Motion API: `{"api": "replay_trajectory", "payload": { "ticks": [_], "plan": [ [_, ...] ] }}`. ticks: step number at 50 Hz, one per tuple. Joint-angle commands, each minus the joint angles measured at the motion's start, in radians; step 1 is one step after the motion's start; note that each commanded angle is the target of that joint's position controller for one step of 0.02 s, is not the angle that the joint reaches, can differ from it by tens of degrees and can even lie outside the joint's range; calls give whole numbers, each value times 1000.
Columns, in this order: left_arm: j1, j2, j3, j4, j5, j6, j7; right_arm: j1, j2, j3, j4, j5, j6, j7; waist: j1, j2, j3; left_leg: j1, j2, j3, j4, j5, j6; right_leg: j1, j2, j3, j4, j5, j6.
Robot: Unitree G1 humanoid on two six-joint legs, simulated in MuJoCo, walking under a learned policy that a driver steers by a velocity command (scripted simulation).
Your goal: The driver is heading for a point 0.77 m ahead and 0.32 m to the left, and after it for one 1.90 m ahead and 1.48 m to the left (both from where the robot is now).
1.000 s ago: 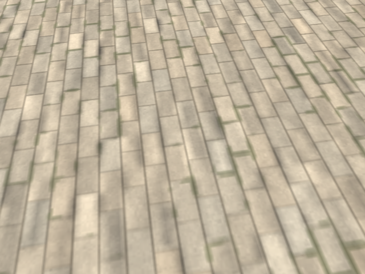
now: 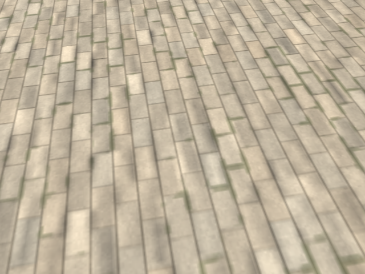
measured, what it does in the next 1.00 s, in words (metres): walks ahead, turning left: right foot, then left foot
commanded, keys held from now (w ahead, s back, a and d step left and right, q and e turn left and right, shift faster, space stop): w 0.04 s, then w+q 0.60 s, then q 0.36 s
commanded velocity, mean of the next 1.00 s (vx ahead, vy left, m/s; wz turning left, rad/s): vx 0.36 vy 0.00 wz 0.44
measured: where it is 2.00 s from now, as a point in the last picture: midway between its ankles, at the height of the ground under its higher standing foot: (143, 267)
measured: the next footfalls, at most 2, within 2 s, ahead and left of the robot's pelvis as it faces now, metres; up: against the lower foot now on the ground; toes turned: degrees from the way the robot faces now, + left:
right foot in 0.12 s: +0.08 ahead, -0.15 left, +0.00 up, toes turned -2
left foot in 0.62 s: +0.40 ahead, +0.11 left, +0.00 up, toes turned +19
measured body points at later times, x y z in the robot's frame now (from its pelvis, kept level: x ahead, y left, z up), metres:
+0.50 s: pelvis +0.18 -0.04 -0.01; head +0.20 -0.04 +0.44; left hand +0.05 +0.17 -0.15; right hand +0.40 -0.24 -0.13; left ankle +0.34 +0.13 -0.69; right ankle +0.04 -0.15 -0.74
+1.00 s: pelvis +0.42 +0.04 +0.00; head +0.45 +0.07 +0.44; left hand +0.49 +0.36 -0.10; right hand +0.63 -0.19 -0.12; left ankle +0.36 +0.09 -0.74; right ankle +0.62 -0.03 -0.71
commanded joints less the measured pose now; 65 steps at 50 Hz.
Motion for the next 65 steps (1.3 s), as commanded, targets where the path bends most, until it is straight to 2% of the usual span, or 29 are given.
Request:
{"api": "replay_trajectory", "payload": {
  "ticks": [1,5,6,7,8,9,10,14,19,25,28,30,31,32,33,34,36,38,41,48,52,53,54,55,56,57,58,61,65],
  "plan": [
    [-93,78,19,-73,-8,-46,-13,-35,-154,-30,-61,15,-27,0,6,81,119,0,278,-319,-287,-268,145,-172,-65,31,-98,16,-17],
    [127,63,32,16,-1,-48,-17,-48,-154,-29,-73,26,-6,10,107,52,67,-281,148,-181,-116,-233,118,312,60,-91,-383,243,20],
    [212,87,41,29,1,-47,-12,-73,-100,-13,-87,21,-10,15,144,-26,55,-378,96,-136,51,-183,79,426,-19,21,-442,200,6],
    [324,167,53,28,11,-48,-3,-86,-7,9,-109,-4,-17,25,166,-274,-20,-484,7,-18,459,-230,8,517,-252,317,-549,99,-46],
    [365,240,58,34,38,-65,-15,-72,-14,0,-138,24,-33,20,153,-342,-21,-636,-56,-118,686,-303,17,482,-414,692,-699,-173,-188],
    [268,188,40,14,32,-83,-21,-103,-73,-11,-152,47,-45,20,108,-204,85,-719,18,-190,801,-225,39,409,-419,683,-726,-308,-195],
    [175,132,24,-16,19,-94,-24,-107,-96,-18,-152,49,-52,26,77,-163,146,-756,47,-203,808,-104,55,375,-369,553,-729,-234,-144],
    [136,67,2,-35,38,-94,-23,-80,-68,-34,-116,23,-41,39,48,-128,112,-624,90,-153,693,144,39,337,-216,123,-712,332,-36],
    [164,103,5,-51,50,-84,7,-230,-14,-23,-201,17,-24,58,59,-78,142,-648,83,-104,494,279,1,315,-206,-38,-747,536,-62],
    [239,131,18,-56,26,-64,20,-407,9,-4,-304,11,-23,98,83,-67,174,-582,59,39,260,279,41,415,-240,-172,-702,750,-56],
    [206,177,33,-84,19,-48,30,-357,-38,-27,-325,12,-22,113,7,-133,90,-408,-24,121,249,161,98,480,-260,-216,-510,1278,-49],
    [154,213,44,-116,17,-36,29,-128,-135,-74,-283,15,-14,110,-120,-161,-45,-101,-82,118,200,138,155,423,-254,-209,-193,1394,-38],
    [127,216,44,-137,16,-44,23,26,-195,-109,-248,15,-4,90,-203,-119,-115,182,-49,3,121,153,197,224,-209,-203,71,1159,-3],
    [198,58,4,-181,49,-68,-3,58,-268,-118,-237,14,1,68,-93,169,-204,531,221,-488,113,87,345,-225,-20,-158,475,64,47],
    [151,74,-1,-237,1,-119,-18,67,-264,-106,-262,-11,-12,65,-92,159,-353,600,366,-911,-100,42,463,-370,89,95,683,-132,47],
    [23,138,18,-274,-31,-144,-22,24,-200,-89,-264,-21,-28,62,-109,84,-217,501,328,-751,-130,216,392,-455,24,156,668,-49,21],
    [20,160,33,-269,-4,-137,-2,-145,-129,-68,-304,-6,-50,71,1,-81,-61,170,233,-457,-118,540,307,-343,-52,132,502,62,31],
    [54,172,50,-280,19,-100,5,-186,-115,-58,-323,-11,-48,64,55,-72,-30,-29,187,-345,-136,654,281,-210,-80,126,403,82,59],
    [-5,121,42,-334,41,-69,17,-152,-169,-69,-317,-14,-42,43,64,-17,-19,-158,124,-251,-127,821,263,-169,-47,80,187,166,99],
    [-217,120,23,-425,24,-42,2,-80,-182,-76,-321,11,29,2,-15,82,-93,-89,77,-300,-19,592,140,-110,55,91,-228,432,116],
    [-183,172,41,-432,30,-59,-10,-119,-165,-69,-357,6,42,-11,27,122,-85,-6,86,-451,91,429,113,-48,59,130,-402,386,77],
    [-136,187,46,-425,38,-69,-9,-131,-147,-61,-372,3,41,-12,54,113,-101,-36,46,-443,162,368,79,63,16,137,-492,524,45],
    [-76,251,58,-426,59,-70,2,-115,-94,-43,-397,-15,36,-12,55,-17,-193,-150,-28,-354,377,151,27,277,-177,282,-465,818,-34],
    [-64,272,60,-425,88,-50,6,36,-69,-37,-404,-4,33,-11,-22,-288,-279,-388,-178,-237,585,-442,-34,499,-404,591,-463,1056,-245],
    [-72,208,52,-438,55,-37,4,98,-180,-58,-372,-3,33,-1,-26,-256,-304,-448,-88,-228,760,-446,-69,480,-457,676,-470,905,-297],
    [-104,151,36,-462,44,-29,6,35,-237,-78,-362,8,46,0,4,-159,-213,-476,-57,-204,843,-364,-97,407,-380,525,-465,813,-257],
    [-131,139,31,-465,45,-18,6,-7,-228,-82,-363,9,64,-7,4,-100,-155,-487,-35,-175,869,-295,-118,330,-310,410,-477,715,-212],
    [-169,159,33,-464,54,5,12,-37,-156,-69,-393,11,91,-7,-5,-134,-58,-422,-7,-105,800,-173,-133,144,-206,226,-554,552,-177],
    [-149,182,47,-457,48,15,20,-85,-115,-53,-444,3,86,1,21,-174,-96,-375,31,-66,605,-134,-133,191,-235,149,-572,580,-212]
  ]
}}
